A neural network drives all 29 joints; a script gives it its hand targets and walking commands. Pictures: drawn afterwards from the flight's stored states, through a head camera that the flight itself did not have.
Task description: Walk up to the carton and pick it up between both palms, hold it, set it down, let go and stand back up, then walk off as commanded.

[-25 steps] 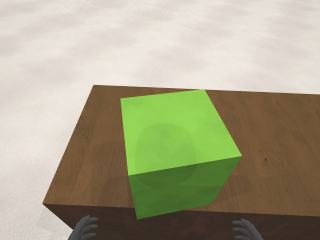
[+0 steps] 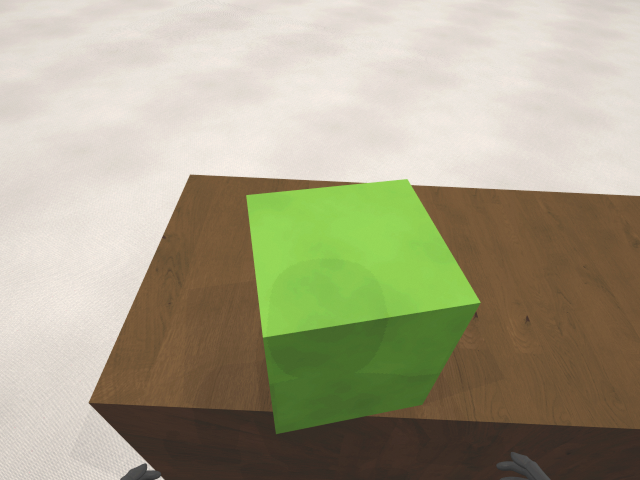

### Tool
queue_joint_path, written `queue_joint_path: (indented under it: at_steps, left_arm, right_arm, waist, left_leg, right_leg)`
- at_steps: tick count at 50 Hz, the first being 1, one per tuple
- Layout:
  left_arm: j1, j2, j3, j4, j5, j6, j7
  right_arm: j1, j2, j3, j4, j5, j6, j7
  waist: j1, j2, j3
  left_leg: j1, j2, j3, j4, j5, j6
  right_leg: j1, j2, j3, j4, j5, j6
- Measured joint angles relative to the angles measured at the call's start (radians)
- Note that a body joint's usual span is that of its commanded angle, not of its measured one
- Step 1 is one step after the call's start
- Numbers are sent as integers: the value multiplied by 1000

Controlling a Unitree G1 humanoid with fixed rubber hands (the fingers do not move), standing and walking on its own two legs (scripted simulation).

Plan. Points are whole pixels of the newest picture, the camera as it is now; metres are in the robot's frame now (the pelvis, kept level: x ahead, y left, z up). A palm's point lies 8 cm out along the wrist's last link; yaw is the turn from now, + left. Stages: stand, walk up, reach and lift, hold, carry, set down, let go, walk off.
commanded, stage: walk off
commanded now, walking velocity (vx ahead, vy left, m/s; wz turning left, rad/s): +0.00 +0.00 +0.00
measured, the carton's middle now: (340, 307) +0.35 -0.01 +0.04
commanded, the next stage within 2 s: none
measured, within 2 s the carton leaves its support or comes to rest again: neither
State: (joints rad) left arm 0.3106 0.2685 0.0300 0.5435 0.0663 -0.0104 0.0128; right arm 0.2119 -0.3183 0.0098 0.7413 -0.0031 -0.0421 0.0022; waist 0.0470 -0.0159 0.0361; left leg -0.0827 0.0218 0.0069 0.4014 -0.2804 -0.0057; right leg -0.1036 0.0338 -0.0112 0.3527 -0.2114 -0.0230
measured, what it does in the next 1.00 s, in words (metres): walks backwards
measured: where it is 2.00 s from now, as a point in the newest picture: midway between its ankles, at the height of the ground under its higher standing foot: outside the picture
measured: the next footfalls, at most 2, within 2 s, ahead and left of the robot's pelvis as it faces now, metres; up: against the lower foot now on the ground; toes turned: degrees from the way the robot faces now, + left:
right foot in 1.02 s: -0.27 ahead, -0.08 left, +0.00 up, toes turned -2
left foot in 1.36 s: -0.23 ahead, +0.15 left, +0.00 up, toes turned -9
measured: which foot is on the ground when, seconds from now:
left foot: down 0.00-1.00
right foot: down 0.00-0.44, up 0.46-1.00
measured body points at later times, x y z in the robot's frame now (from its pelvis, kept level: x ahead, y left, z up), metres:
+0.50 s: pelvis -0.07 +0.04 -0.02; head -0.02 +0.08 +0.42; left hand +0.03 +0.31 -0.15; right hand +0.05 -0.27 -0.11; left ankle -0.07 +0.11 -0.75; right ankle -0.03 -0.10 -0.72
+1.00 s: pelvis -0.24 +0.02 -0.04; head -0.21 +0.04 +0.40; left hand -0.12 +0.32 -0.15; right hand -0.10 -0.29 -0.11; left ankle -0.07 +0.11 -0.74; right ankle -0.30 -0.08 -0.73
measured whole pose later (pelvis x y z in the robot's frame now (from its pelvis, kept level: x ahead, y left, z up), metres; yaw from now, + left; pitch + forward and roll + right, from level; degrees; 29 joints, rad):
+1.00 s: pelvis -0.24 +0.02 -0.04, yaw -4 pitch -7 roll +0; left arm 0.30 0.40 0.04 0.56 0.07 0.10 0.00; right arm 0.17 -0.40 0.01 0.63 0.00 0.06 -0.03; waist 0.04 -0.04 0.19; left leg -0.45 -0.02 0.04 0.67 -0.12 0.07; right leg -0.17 0.05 0.02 0.88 -0.56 -0.01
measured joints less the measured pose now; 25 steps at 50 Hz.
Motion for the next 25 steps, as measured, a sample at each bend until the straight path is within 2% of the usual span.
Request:
queue_joint_path:
  at_steps: [9,15,18,19,21,22,23,25]
  left_arm:
    - [0,6,0,17,0,-6,0]
    - [0,24,0,17,0,13,0]
    - [0,31,0,17,0,24,1]
    - [0,34,0,17,0,26,2]
    - [-1,44,0,17,0,28,4]
    - [-1,50,0,17,0,29,5]
    - [-6,59,0,18,0,35,5]
    - [-8,69,0,20,0,58,7]
  right_arm:
    - [-3,-4,0,0,-1,15,0]
    - [-8,-49,0,-1,-1,55,0]
    - [-8,-66,0,-1,-1,78,0]
    - [-7,-68,0,-1,-1,81,0]
    - [-7,-71,0,-3,0,82,0]
    - [-5,-74,0,-7,0,81,0]
    - [-6,-71,0,-10,0,80,0]
    - [-2,-57,0,-11,0,80,0]
  waist:
    - [0,0,2]
    - [1,0,48]
    - [1,-1,70]
    - [0,-1,73]
    - [-3,-2,73]
    - [-6,-1,69]
    - [-7,-11,81]
    - [-8,-29,113]
  left_leg:
    - [-18,0,0,20,0,1]
    - [-143,-2,-7,216,-26,11]
    - [-190,-34,-47,368,-154,11]
    - [-193,-43,-51,389,-179,11]
    - [-193,-47,-50,360,-149,11]
    - [-188,-46,-52,301,-93,19]
    - [-190,-55,-47,283,-90,55]
    - [-193,-65,-37,299,-93,82]
  right_leg:
    - [-13,0,0,11,0,0]
    - [-100,-1,0,126,-29,0]
    - [-120,-1,1,160,-31,0]
    - [-128,-2,0,166,-28,0]
    - [-163,-3,-1,187,-22,7]
    - [-198,-2,-2,216,-25,11]
    - [-232,-9,0,268,-64,12]
    - [-279,0,7,434,-249,12]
